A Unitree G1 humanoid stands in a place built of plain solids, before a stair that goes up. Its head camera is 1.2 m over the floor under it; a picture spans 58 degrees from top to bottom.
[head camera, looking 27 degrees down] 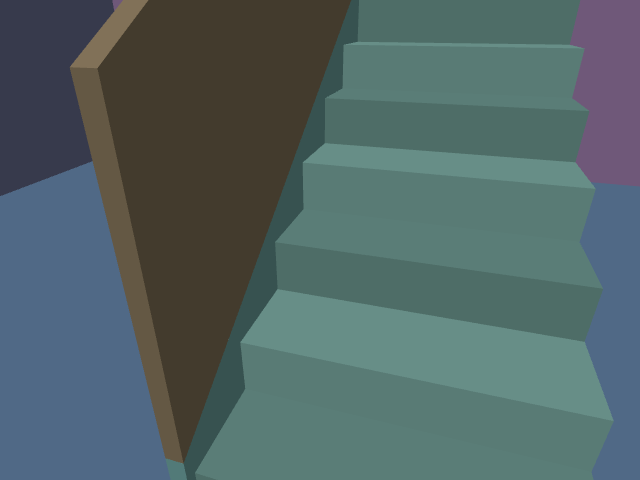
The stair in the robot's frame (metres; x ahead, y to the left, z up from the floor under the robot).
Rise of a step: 0.18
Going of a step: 0.29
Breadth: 0.96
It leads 17 degrees to the right of straight ahead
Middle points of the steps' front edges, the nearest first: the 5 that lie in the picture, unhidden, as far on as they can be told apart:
0.84 -0.23 0.37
1.12 -0.31 0.55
1.40 -0.39 0.74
1.68 -0.48 0.92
1.95 -0.56 1.10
